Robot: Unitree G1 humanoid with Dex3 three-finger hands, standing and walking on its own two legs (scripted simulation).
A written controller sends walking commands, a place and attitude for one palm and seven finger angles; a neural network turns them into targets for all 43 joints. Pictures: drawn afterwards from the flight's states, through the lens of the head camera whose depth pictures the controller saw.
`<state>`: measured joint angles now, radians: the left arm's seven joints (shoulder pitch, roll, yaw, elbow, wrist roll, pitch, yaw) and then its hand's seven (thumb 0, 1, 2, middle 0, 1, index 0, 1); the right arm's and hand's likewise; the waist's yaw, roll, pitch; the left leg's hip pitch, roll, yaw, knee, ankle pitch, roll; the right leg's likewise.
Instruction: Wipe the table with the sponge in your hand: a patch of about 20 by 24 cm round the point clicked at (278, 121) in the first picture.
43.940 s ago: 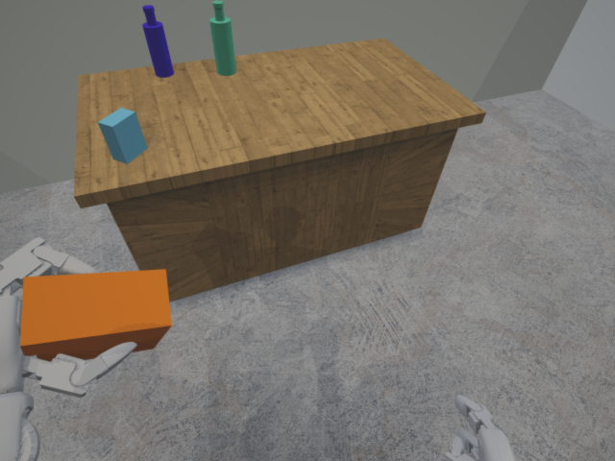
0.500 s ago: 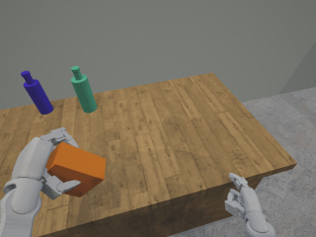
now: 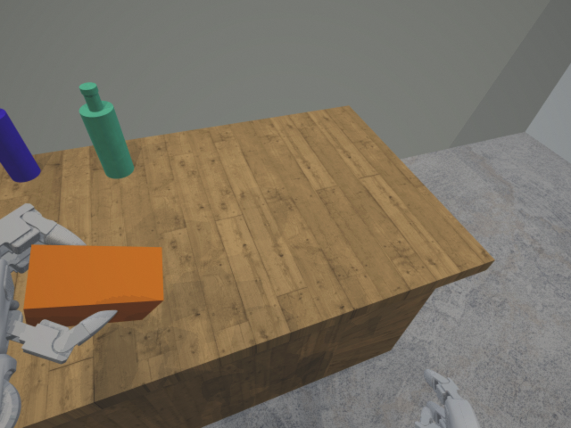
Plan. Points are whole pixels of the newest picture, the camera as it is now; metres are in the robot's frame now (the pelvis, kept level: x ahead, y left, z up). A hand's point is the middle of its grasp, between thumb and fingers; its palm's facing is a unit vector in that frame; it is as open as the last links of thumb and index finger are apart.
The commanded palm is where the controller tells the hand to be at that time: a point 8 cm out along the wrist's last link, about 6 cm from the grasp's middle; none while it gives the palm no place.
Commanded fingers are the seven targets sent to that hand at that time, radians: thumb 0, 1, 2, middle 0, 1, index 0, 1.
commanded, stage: step back with the hand held close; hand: left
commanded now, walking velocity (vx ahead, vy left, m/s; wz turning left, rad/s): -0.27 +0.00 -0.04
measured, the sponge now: (114, 287) +0.23 +0.21 +0.14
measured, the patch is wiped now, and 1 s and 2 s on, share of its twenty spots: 1.00 1.00 1.00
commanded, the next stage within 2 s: stop stepping back and stand still in 0.92 s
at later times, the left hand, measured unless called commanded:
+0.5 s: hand (29, 350) +0.15 +0.24 +0.18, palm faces +0.40 -0.86 -0.32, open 9.7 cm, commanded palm +0.09 +0.28 +0.19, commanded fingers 0.00 0.10 1.30 -1.20 -1.60 -1.20 -1.60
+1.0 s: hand out of the picture +0.03 +0.20 +0.18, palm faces +0.35 -0.84 -0.41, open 9.7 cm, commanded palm -0.03 +0.25 +0.19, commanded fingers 0.00 0.10 1.30 -1.20 -1.60 -1.20 -1.60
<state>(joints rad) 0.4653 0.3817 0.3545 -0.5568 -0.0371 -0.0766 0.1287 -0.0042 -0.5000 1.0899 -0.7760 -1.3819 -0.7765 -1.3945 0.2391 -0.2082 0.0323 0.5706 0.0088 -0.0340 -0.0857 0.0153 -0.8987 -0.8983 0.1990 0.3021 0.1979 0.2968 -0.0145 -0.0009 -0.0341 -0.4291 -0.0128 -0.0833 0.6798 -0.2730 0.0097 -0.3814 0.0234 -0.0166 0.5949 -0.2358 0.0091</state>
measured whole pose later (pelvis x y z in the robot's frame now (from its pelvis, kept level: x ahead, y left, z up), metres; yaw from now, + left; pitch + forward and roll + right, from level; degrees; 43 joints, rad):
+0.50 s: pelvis -0.06 +0.00 +0.00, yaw +2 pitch +2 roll -4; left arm 0.42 0.35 0.31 -0.60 -0.02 -0.14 0.12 0.00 -0.50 1.09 -0.78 -1.38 -0.78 -1.40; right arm 0.16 -0.18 0.02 0.60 0.01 -0.05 -0.07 0.01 -0.90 -0.90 0.20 0.30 0.20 0.30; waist 0.01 -0.01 0.00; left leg -0.54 0.01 -0.09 0.85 -0.30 -0.02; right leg -0.35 0.08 0.00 0.58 -0.26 -0.01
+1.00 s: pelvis -0.19 -0.03 +0.00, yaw -1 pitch +0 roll -4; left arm 0.46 0.39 0.36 -0.60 -0.03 -0.08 0.13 0.00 -0.51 1.09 -0.78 -1.38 -0.78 -1.40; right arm 0.17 -0.18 0.04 0.58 -0.01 -0.07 -0.03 0.01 -0.90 -0.90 0.20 0.30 0.20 0.30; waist -0.02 0.03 0.00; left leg -0.48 0.11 -0.02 0.63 -0.18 -0.02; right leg -0.31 0.09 -0.02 0.54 -0.25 -0.01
